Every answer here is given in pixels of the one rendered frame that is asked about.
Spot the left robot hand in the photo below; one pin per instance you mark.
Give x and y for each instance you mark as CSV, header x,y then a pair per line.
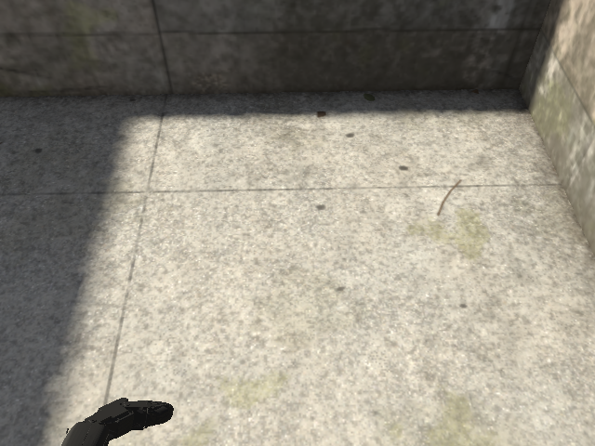
x,y
115,419

